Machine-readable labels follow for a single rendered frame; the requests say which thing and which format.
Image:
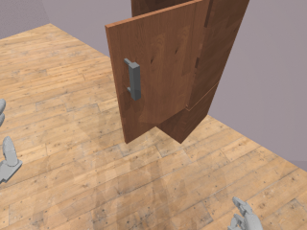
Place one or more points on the left robot hand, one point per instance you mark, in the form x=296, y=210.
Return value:
x=11, y=164

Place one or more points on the handle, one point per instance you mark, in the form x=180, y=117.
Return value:
x=135, y=80

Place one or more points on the cupboard door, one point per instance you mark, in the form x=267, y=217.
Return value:
x=165, y=43

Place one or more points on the right robot hand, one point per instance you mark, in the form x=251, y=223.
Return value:
x=249, y=220

